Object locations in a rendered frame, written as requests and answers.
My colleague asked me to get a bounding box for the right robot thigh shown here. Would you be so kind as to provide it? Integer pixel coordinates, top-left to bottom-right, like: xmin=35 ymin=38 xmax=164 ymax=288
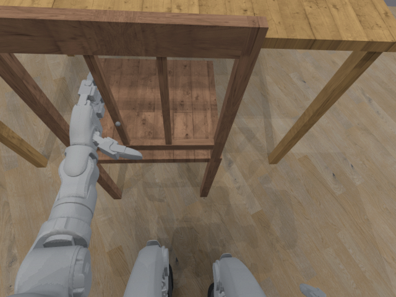
xmin=213 ymin=257 xmax=266 ymax=297

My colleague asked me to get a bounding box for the chair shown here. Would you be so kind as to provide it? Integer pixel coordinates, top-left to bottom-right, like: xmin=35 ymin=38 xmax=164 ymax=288
xmin=0 ymin=6 xmax=269 ymax=199

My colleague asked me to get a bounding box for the robot thigh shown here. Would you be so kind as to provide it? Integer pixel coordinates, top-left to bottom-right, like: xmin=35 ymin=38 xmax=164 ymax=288
xmin=123 ymin=245 xmax=169 ymax=297
xmin=213 ymin=257 xmax=266 ymax=297

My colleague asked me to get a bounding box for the robot left upper arm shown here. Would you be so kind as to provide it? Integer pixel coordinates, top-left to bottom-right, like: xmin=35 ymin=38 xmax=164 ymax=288
xmin=6 ymin=245 xmax=92 ymax=297

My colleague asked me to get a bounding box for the robot right hand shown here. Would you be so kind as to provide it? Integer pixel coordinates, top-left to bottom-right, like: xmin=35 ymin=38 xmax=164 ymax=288
xmin=299 ymin=283 xmax=326 ymax=297

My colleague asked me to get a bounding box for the table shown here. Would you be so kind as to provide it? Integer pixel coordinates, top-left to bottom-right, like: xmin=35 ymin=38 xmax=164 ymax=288
xmin=0 ymin=0 xmax=396 ymax=168

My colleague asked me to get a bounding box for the robot left hand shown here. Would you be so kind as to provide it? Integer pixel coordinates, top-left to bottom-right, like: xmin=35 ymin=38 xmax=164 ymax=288
xmin=69 ymin=72 xmax=143 ymax=160

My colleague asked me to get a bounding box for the left robot forearm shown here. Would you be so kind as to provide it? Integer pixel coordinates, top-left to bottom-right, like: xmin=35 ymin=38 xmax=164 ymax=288
xmin=14 ymin=145 xmax=100 ymax=294

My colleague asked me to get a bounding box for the left robot thigh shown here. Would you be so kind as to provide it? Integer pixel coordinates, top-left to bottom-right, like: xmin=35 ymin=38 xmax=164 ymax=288
xmin=123 ymin=245 xmax=169 ymax=297

